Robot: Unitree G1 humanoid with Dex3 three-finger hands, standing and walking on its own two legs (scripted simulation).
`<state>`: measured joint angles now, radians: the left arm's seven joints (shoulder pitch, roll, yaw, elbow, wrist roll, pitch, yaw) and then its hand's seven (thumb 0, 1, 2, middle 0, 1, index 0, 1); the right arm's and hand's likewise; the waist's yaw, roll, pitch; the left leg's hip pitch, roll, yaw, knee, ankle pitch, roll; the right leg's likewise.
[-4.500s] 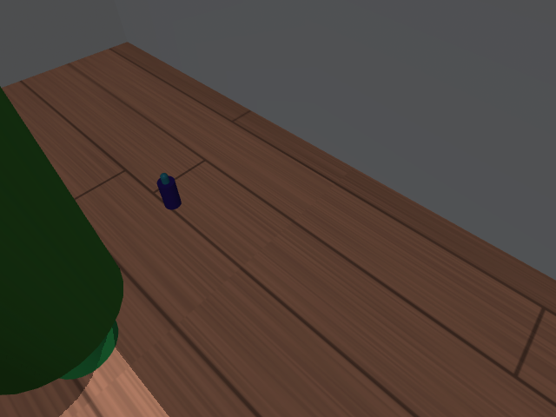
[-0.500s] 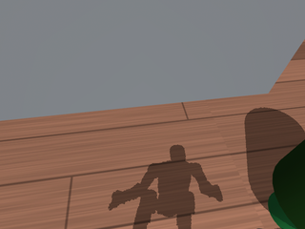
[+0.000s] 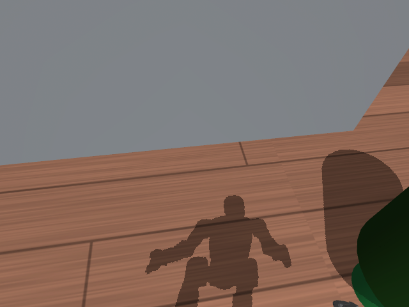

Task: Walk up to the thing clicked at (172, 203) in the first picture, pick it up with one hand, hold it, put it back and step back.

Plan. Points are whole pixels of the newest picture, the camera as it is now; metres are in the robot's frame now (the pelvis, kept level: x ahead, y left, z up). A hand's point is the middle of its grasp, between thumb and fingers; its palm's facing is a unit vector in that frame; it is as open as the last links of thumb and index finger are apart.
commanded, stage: stand
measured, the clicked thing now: out of the picture -0.24 -1.20 -0.68
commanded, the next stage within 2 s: none
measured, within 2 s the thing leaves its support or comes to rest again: neither
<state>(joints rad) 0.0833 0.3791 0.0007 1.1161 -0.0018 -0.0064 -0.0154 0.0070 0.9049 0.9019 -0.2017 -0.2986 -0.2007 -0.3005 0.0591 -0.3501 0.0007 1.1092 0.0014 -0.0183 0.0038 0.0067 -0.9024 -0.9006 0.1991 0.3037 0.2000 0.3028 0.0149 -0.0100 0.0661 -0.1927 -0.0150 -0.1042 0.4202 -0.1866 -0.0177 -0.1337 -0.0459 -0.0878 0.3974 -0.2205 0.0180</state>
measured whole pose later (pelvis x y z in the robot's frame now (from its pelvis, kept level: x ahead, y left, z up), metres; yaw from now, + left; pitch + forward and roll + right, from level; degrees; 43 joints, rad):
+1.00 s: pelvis +0.01 -0.01 +0.00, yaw -2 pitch -1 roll +0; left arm 0.10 0.36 0.00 1.13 0.00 -0.01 -0.01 0.01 0.90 0.90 -0.20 -0.30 -0.20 -0.30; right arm 0.10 -0.35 0.00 1.16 0.00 -0.01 0.01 0.01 -0.90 -0.90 0.20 0.30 0.20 0.30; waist 0.00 0.00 0.05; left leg -0.14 0.02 -0.07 0.32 -0.16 -0.04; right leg -0.11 -0.02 -0.06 0.32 -0.19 0.00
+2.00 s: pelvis +0.02 -0.02 +0.01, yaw -3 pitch -2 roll +0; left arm 0.11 0.36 0.00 1.12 0.01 0.00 -0.01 0.01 0.90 0.90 -0.20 -0.30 -0.20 -0.30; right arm 0.10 -0.35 0.01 1.14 0.00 -0.01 0.00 0.01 -0.90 -0.90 0.20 0.30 0.20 0.30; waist 0.00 0.00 0.05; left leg -0.11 0.02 -0.06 0.30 -0.17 -0.04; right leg -0.09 -0.01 -0.04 0.32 -0.20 0.00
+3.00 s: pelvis +0.16 +0.03 -0.01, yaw -6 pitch -4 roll +2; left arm 0.33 0.42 0.06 0.94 0.01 0.02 -0.09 0.01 0.91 0.90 -0.20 -0.30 -0.20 -0.30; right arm 0.29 -0.39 -0.08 0.87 -0.03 -0.06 0.05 0.01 -0.90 -0.90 0.20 0.30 0.20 0.30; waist 0.00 -0.03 0.09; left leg -0.08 0.02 0.14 0.43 -0.28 0.02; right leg -0.47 -0.09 -0.02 0.79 -0.27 0.00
